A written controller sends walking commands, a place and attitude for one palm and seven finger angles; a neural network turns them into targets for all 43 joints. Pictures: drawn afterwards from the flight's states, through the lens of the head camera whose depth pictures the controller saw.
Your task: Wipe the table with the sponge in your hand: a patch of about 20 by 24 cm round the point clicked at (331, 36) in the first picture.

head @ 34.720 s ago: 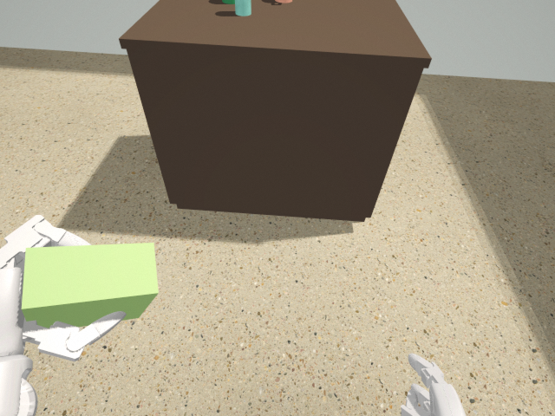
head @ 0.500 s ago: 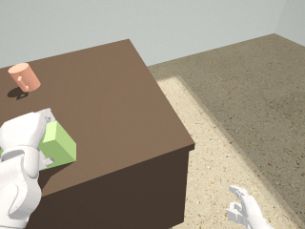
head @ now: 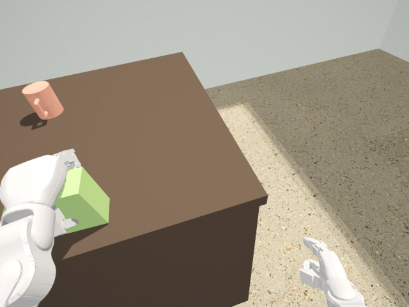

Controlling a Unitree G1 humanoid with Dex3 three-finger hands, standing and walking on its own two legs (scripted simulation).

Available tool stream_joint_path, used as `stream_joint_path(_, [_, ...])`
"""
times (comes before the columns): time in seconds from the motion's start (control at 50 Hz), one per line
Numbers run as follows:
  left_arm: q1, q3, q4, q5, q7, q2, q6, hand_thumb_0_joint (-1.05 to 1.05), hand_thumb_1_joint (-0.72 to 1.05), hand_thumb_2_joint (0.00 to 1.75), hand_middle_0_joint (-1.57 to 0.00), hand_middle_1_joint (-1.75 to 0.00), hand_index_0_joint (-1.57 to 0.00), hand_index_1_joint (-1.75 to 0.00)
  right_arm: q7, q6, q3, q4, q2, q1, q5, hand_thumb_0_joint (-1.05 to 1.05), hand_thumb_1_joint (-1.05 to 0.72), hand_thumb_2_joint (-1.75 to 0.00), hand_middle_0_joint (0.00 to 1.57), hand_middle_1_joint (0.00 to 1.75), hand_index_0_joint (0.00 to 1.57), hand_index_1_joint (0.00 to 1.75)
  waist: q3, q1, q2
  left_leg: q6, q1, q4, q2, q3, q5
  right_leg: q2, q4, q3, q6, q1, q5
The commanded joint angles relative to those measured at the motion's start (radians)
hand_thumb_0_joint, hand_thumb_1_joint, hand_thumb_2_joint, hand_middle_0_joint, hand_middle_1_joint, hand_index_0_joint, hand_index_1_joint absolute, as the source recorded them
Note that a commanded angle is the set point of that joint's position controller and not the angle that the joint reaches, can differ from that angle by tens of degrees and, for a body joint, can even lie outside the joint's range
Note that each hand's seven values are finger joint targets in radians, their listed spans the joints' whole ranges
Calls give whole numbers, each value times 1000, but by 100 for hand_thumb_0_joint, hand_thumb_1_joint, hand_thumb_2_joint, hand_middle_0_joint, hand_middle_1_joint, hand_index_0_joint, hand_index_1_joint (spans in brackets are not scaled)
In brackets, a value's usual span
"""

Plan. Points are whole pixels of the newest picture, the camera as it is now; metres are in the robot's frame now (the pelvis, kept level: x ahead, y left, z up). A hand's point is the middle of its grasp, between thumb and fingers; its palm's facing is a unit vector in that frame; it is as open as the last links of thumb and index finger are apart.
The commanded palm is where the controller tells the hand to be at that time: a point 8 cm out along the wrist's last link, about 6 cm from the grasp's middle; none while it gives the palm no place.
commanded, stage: lift the sponge slowly off the table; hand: left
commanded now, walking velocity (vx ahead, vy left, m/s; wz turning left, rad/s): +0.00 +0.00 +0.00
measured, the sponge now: (68, 209) +0.23 +0.29 +0.11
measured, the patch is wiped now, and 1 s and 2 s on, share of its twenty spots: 0.95 0.95 0.95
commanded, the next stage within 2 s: bring the sponge back beside the body in 1.70 s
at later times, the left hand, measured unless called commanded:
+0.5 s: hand (63, 193) +0.23 +0.27 +0.16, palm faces +0.13 -0.08 -0.99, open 9.8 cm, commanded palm +0.19 +0.28 +0.24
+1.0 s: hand (55, 178) +0.23 +0.27 +0.20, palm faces +0.14 -0.01 -0.99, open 9.8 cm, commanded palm +0.19 +0.29 +0.27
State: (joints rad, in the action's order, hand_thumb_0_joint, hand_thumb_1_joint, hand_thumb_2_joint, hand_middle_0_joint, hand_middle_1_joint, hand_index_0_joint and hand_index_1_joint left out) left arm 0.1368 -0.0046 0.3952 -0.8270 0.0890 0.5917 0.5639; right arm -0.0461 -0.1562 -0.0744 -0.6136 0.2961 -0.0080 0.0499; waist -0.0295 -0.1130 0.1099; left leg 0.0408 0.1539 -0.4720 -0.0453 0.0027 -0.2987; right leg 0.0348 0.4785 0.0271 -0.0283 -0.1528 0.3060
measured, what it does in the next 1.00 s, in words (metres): stands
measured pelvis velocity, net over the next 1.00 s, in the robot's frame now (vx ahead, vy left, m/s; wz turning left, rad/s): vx -0.03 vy -0.03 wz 0.02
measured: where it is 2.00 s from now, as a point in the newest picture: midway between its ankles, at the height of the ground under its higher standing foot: outside the picture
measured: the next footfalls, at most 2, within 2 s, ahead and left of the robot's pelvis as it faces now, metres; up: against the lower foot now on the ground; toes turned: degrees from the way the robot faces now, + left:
none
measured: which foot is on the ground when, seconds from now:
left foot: down 0.00-1.00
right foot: down 0.00-1.00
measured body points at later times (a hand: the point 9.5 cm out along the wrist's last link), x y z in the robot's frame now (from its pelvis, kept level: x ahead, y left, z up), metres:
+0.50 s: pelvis -0.02 -0.02 +0.00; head -0.03 -0.06 +0.45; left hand +0.22 +0.27 +0.22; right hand +0.25 -0.20 -0.07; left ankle -0.03 +0.09 -0.74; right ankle -0.03 -0.11 -0.74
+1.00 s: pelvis -0.03 -0.03 +0.00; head -0.05 -0.08 +0.45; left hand +0.22 +0.27 +0.25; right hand +0.23 -0.23 -0.08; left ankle -0.03 +0.09 -0.74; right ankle -0.03 -0.11 -0.74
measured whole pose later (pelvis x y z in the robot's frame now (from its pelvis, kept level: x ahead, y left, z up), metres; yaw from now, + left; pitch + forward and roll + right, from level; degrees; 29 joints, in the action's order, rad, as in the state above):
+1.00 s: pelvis -0.03 -0.03 +0.00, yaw +1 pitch -3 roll +1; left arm -0.11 -0.02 0.23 -0.79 0.19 0.70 0.50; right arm -0.09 -0.13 -0.08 -0.65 0.30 -0.01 0.05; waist -0.01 -0.13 0.12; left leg 0.00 0.14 -0.45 -0.02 0.03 -0.25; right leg 0.06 0.47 0.00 -0.07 -0.14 0.27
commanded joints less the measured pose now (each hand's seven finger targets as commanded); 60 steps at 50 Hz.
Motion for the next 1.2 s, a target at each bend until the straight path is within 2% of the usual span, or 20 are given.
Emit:
stream_joint_path(0.0, [-164,119,144,-10,-9,187,9,0,10,130,-120,-160,-120,-160,-13,49,30,176,90,213,-6,0,-90,-90,20,30,20,30,-155,-14,-78,-1,4,51,14,34,432,4,-27,20,-29,127,-391])
stream_joint_path(0.08, [-212,108,151,-26,-11,189,15,0,10,130,-120,-160,-120,-160,-19,47,27,178,88,220,-4,0,-90,-90,20,30,20,30,-165,-10,-85,0,-8,47,13,33,434,5,-28,22,-31,121,-377])
stream_joint_path(0.16, [-282,127,175,-46,-13,234,17,0,10,130,-120,-160,-120,-160,-27,48,27,181,89,245,-6,0,-90,-90,20,30,20,30,-192,-22,-42,0,-29,57,13,41,423,13,-36,40,-42,120,-352])
stream_joint_path(0.18, [-292,91,163,-39,-13,195,14,0,10,130,-120,-160,-120,-160,-29,52,22,180,83,233,-5,0,-90,-90,20,30,20,30,-185,-11,-47,1,-26,56,9,36,425,6,-37,22,-37,125,-351])
stream_joint_path(0.26, [-353,125,182,-57,-14,252,13,0,10,130,-120,-160,-120,-160,-35,58,22,177,86,254,-7,0,-90,-90,20,30,20,30,-218,-24,-15,1,-45,63,8,45,420,15,-43,46,-47,130,-342])
stream_joint_path(0.3, [-363,93,157,-47,-11,218,5,0,10,130,-120,-160,-120,-160,-37,58,19,167,79,237,-10,0,-90,-90,20,30,20,30,-193,-14,-33,1,-40,70,6,37,414,8,-51,20,-39,133,-341])
stream_joint_path(0.36, [-402,152,129,-65,-13,296,13,0,10,130,-120,-160,-120,-160,-42,57,17,169,87,263,-9,0,-90,-90,20,30,20,30,-197,-30,-30,0,-34,77,6,41,373,13,-59,51,-47,128,-299])
stream_joint_path(0.38, [-442,116,114,-67,-13,264,4,0,10,130,-120,-160,-120,-160,-43,60,12,164,81,248,-12,0,-90,-90,20,30,20,30,-195,-16,-50,1,-28,74,2,33,377,5,-58,31,-41,135,-307])
stream_joint_path(0.46, [-459,174,112,-70,-9,339,2,0,10,130,-120,-160,-120,-160,-40,58,14,166,86,276,-9,0,-90,-90,20,30,20,30,-207,-39,0,-2,-32,81,-2,42,364,10,-66,63,-51,141,-288])
stream_joint_path(0.48, [-477,118,76,-62,-3,278,0,0,10,130,-120,-160,-120,-160,-42,61,9,159,78,265,-9,0,-90,-90,20,30,20,30,-186,-20,-21,-1,-23,81,-4,33,357,4,-68,36,-42,136,-286])
stream_joint_path(0.68, [-559,127,-9,-52,56,332,-14,0,10,130,-120,-160,-120,-160,-57,76,12,153,92,255,-4,0,-90,-90,20,30,20,30,-197,-11,-47,7,-13,78,-9,28,308,-5,-80,39,-28,128,-259])
stream_joint_path(0.76, [-568,177,18,-49,69,389,-43,0,10,130,-120,-160,-120,-160,-62,83,18,164,93,258,-4,0,-90,-90,20,30,20,30,-221,-25,-41,9,-23,63,-12,32,320,-5,-77,63,-29,130,-279])
stream_joint_path(0.78, [-568,158,23,-43,66,357,-57,0,10,130,-120,-160,-120,-160,-62,86,16,162,87,245,-6,0,-90,-90,20,30,20,30,-220,-15,-57,10,-23,61,-15,25,326,-9,-74,47,-23,141,-289])
stream_joint_path(0.86, [-546,226,33,-29,52,422,-73,0,10,130,-120,-160,-120,-160,-58,89,22,165,93,250,-6,0,-90,-90,20,30,20,30,-215,-38,-20,5,-17,59,-16,35,324,-5,-73,73,-33,133,-286])
stream_joint_path(0.88, [-550,192,-4,-26,50,380,-74,0,10,130,-120,-160,-120,-160,-59,90,19,158,86,234,-7,0,-90,-90,20,30,20,30,-192,-22,-58,5,-5,56,-16,23,315,-12,-76,60,-24,128,-283])
stream_joint_path(0.96, [-593,210,-64,-20,53,428,-44,0,10,130,-120,-160,-120,-160,-58,82,25,150,101,250,2,0,-90,-90,20,30,20,30,-156,-24,-36,-1,17,57,-11,27,273,-8,-91,91,-28,91,-231])
stream_joint_path(0.98, [-615,175,-85,-16,57,392,-42,0,10,130,-120,-160,-120,-160,-59,83,19,148,99,237,1,0,-90,-90,20,30,20,30,-153,-13,-66,0,22,60,-11,22,271,-14,-88,67,-21,97,-232])
stream_joint_path(1.02, [-632,197,-88,-10,66,427,-40,0,10,130,-120,-160,-120,-160,-63,84,25,143,105,241,-1,0,-90,-90,20,30,20,30,-169,-18,-54,2,19,59,-14,24,280,-14,-85,66,-17,110,-253])
stream_joint_path(1.16, [-719,137,-55,-18,120,394,-51,0,10,130,-120,-160,-120,-160,-77,101,16,162,95,255,8,0,-90,-90,20,30,20,30,-195,-3,-8,9,-4,57,-9,29,263,-15,-85,47,-18,83,-219])
stream_joint_path(1.18, [-739,133,-69,-21,119,396,-61,0,10,130,-120,-160,-120,-160,-79,103,13,155,93,236,7,0,-90,-90,20,30,20,30,-196,6,-33,8,1,61,-12,25,252,-20,-86,34,-12,95,-202])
